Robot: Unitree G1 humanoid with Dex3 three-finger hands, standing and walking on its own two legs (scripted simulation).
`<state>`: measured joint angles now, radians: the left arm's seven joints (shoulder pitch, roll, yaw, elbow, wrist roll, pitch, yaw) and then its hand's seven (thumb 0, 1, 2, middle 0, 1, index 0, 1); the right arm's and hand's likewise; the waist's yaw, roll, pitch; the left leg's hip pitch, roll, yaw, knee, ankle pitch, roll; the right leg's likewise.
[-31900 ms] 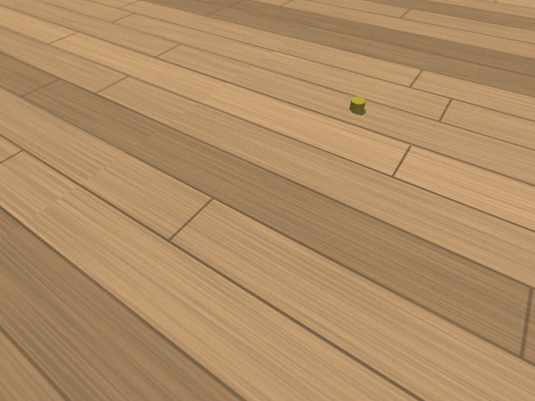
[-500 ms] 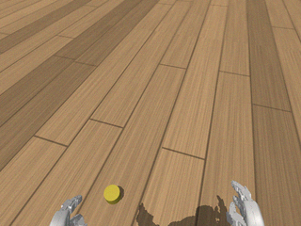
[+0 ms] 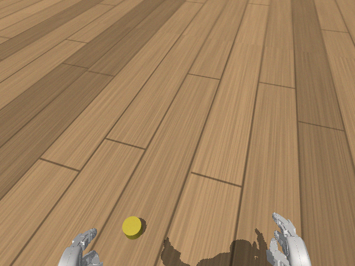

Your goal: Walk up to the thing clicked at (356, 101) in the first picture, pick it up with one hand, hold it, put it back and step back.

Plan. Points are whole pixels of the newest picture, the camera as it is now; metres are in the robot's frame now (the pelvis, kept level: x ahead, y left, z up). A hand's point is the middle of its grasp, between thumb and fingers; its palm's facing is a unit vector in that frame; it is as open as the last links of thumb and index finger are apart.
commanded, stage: home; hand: left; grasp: from above
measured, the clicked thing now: (132, 227) +0.45 +0.23 -0.68
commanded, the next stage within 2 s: stand in 0.56 s
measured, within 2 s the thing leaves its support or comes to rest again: neither
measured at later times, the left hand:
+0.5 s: hand (99, 264) +0.17 +0.18 -0.05, palm faces +0.04 -0.98 -0.20, open 7.4 cm
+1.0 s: hand out of the picture +0.10 +0.24 -0.11, palm faces +0.04 -0.94 -0.34, open 7.4 cm
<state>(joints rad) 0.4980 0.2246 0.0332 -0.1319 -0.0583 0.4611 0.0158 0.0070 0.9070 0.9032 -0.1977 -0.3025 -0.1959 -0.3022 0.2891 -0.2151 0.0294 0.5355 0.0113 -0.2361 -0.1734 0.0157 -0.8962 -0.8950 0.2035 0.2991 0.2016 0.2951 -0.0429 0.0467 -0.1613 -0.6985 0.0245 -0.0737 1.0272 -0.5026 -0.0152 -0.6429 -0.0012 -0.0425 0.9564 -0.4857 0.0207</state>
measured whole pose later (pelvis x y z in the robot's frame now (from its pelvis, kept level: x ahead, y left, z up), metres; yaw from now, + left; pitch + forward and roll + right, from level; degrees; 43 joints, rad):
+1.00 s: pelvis +0.00 +0.01 +0.04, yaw +0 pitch +0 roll +0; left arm 0.22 0.29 0.05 0.77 0.04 0.05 0.04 0.00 0.91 0.90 -0.20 -0.30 -0.20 -0.30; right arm 0.18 -0.29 -0.05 0.89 -0.05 -0.02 -0.01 0.01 -0.90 -0.90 0.20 0.30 0.20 0.30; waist 0.02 -0.01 0.04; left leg -0.36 -0.02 -0.03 0.74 -0.38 0.01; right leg -0.33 -0.05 -0.01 0.73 -0.39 0.04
